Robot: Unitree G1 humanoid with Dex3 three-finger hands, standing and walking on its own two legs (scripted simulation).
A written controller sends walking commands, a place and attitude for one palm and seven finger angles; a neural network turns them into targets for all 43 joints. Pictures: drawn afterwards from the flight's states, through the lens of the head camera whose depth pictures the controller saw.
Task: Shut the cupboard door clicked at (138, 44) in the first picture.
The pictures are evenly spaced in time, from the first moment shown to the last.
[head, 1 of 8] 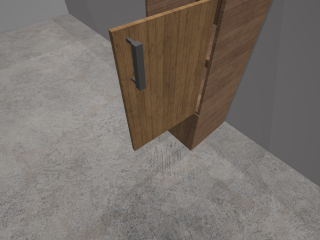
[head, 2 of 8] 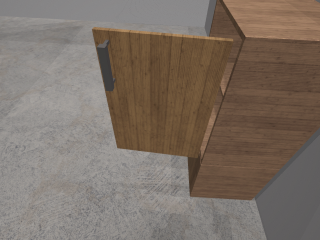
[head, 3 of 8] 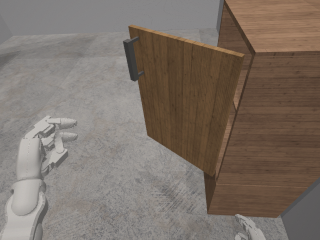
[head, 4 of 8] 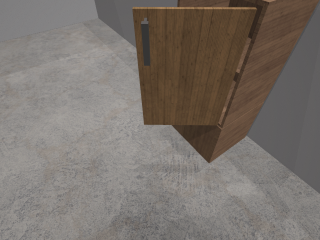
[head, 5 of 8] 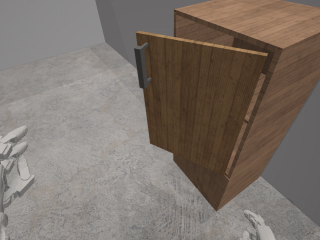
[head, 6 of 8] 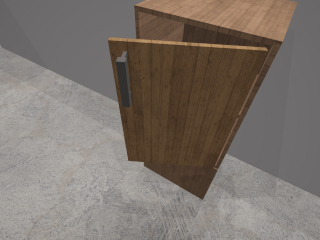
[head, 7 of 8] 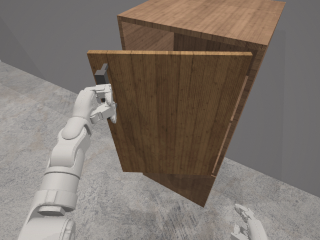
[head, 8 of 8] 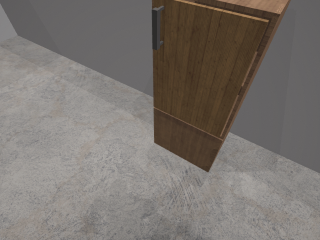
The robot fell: no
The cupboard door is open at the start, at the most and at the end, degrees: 86 86 0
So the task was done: yes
